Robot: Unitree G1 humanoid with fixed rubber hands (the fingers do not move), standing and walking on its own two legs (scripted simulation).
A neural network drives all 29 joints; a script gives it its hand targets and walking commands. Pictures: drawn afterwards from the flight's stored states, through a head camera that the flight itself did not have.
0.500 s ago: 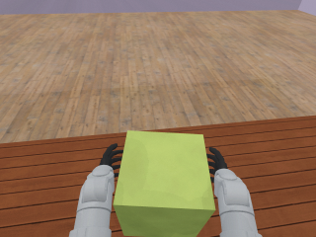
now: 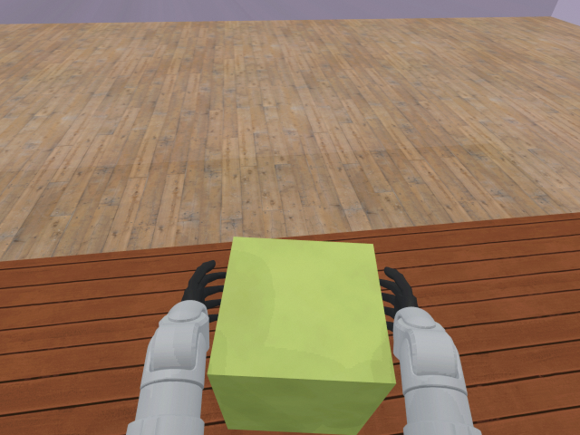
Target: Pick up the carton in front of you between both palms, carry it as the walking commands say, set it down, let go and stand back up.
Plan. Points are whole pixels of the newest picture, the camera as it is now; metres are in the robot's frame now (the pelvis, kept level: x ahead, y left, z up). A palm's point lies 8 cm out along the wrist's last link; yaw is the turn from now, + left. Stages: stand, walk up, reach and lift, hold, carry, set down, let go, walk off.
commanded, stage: hold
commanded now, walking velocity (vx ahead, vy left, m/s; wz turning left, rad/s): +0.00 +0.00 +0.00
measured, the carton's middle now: (297, 340) +0.28 +0.00 -0.02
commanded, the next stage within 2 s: carry in 0.34 s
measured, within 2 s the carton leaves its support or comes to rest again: neither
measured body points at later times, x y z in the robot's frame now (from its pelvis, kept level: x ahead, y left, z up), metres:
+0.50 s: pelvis +0.02 +0.00 -0.01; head -0.02 +0.00 +0.44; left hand +0.32 +0.15 +0.05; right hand +0.31 -0.15 +0.04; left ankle +0.01 +0.13 -0.74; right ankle +0.01 -0.13 -0.74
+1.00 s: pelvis +0.23 -0.02 -0.02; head +0.23 -0.03 +0.43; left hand +0.52 +0.12 +0.07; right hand +0.51 -0.18 +0.06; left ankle +0.05 +0.10 -0.71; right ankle +0.28 -0.09 -0.75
